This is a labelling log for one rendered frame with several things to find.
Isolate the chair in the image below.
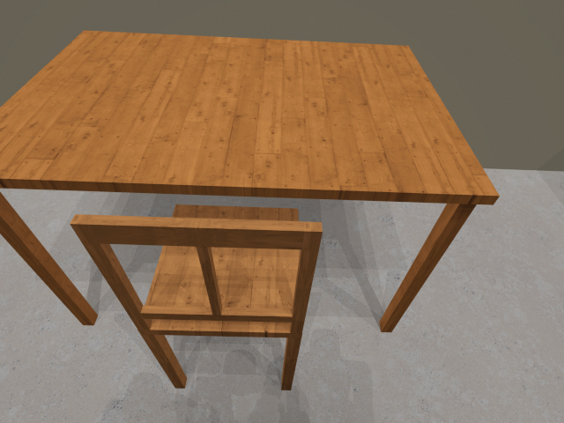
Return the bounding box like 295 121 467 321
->
70 204 323 390

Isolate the table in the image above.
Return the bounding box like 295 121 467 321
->
0 31 500 332

